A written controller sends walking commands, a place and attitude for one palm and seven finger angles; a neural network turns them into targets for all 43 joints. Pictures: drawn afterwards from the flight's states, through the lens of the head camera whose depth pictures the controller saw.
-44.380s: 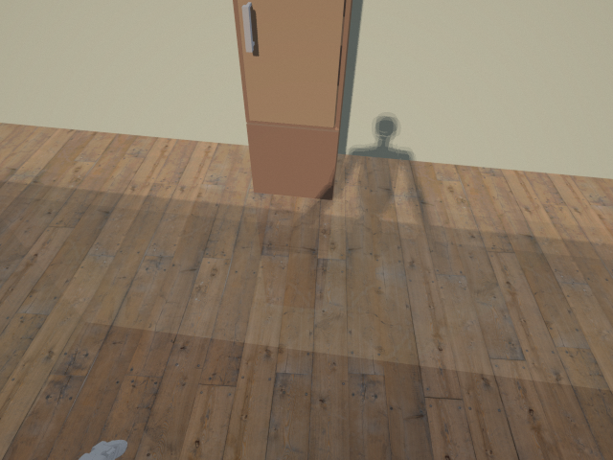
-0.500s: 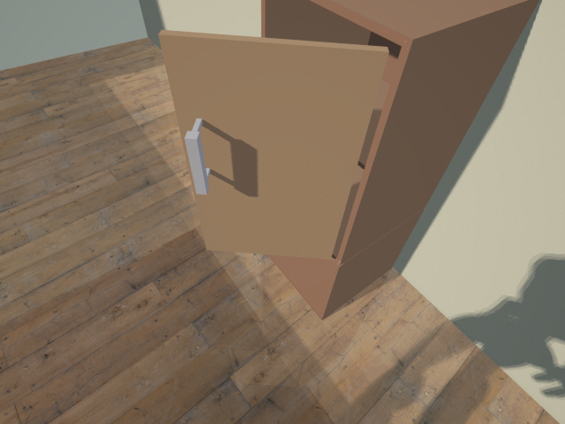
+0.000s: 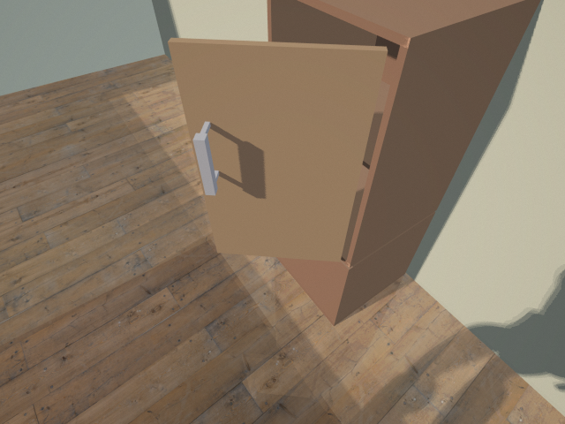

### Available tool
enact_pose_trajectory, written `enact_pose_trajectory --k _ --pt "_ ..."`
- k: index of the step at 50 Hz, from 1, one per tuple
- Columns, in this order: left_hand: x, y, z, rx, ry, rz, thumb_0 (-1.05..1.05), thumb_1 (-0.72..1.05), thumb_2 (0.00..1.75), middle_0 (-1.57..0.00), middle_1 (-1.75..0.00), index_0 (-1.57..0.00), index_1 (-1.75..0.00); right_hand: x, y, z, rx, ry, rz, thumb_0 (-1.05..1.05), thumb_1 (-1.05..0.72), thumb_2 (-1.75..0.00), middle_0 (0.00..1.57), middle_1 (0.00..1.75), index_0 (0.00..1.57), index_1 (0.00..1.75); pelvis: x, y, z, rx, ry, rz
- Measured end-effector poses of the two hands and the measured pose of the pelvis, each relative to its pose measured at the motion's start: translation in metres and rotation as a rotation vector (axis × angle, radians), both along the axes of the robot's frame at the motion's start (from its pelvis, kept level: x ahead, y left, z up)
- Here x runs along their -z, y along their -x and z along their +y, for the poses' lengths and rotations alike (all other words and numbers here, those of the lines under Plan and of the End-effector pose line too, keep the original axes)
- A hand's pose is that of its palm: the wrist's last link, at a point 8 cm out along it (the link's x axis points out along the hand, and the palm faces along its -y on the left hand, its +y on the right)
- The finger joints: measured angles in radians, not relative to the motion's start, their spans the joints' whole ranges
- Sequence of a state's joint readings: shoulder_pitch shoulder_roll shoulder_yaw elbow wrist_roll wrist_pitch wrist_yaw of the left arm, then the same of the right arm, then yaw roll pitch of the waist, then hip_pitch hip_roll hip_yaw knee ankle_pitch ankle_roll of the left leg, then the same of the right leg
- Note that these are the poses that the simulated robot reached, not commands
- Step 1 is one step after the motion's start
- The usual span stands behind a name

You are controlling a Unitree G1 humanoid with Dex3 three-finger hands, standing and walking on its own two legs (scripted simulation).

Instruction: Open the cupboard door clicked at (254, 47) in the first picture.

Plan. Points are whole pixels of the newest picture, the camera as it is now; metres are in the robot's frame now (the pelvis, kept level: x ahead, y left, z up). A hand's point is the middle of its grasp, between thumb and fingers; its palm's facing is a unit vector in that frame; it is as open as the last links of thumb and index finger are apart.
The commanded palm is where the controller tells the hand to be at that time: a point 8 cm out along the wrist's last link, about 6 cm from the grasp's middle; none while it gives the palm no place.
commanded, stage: look again from close up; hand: left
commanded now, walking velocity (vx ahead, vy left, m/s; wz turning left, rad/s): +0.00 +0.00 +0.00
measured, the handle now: (208, 159) +0.59 +0.20 +0.03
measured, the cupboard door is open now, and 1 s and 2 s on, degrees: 50 50 50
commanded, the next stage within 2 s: shuffle to correct the standing spot in 0.16 s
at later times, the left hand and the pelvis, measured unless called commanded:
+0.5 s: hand out of the picture -0.02 +0.17 -0.18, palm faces +0.06 -0.98 -0.17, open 7.4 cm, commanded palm none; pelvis +0.00 -0.01 +0.00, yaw +0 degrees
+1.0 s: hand out of the picture +0.12 +0.18 -0.18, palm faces +0.08 -0.97 -0.21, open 7.3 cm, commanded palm none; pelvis +0.05 +0.00 +0.00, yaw +3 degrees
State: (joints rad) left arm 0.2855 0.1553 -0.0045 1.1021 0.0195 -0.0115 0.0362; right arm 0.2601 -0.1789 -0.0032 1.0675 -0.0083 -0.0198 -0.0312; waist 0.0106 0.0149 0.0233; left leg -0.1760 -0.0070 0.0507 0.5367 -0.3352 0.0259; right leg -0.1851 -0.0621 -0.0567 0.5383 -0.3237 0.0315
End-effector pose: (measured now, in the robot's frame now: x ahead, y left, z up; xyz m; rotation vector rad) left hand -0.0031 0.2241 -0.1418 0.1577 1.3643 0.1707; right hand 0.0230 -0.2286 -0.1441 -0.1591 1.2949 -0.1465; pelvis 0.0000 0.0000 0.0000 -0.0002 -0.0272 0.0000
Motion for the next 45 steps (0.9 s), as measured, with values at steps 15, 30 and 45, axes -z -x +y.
enact_pose_trajectory --k 15,30,45 --pt "-0.002 0.009 -0.009 0.009 0.014 0.001 0.00 0.91 0.90 -0.20 -0.30 -0.20 -0.30 -0.006 0.021 -0.009 -0.010 -0.005 0.044 0.00 -0.92 -0.90 0.20 0.30 0.20 0.30 -0.005 0.012 -0.012 0.001 -0.005 0.005" --pt "0.018 0.016 -0.002 -0.040 0.060 0.110 0.00 0.91 0.89 -0.20 -0.30 -0.20 -0.30 -0.002 0.030 0.010 0.025 -0.001 0.140 0.00 -0.91 -0.90 0.20 0.30 0.20 0.30 0.008 -0.025 0.001 0.004 0.002 0.032" --pt "-0.003 -0.115 0.002 0.004 -0.036 -0.126 0.00 0.92 0.89 -0.20 -0.30 -0.20 -0.30 0.008 -0.006 0.014 0.063 -0.045 0.208 0.00 -0.91 -0.90 0.20 0.30 0.20 0.30 0.004 -0.060 -0.009 -0.049 -0.014 0.038"
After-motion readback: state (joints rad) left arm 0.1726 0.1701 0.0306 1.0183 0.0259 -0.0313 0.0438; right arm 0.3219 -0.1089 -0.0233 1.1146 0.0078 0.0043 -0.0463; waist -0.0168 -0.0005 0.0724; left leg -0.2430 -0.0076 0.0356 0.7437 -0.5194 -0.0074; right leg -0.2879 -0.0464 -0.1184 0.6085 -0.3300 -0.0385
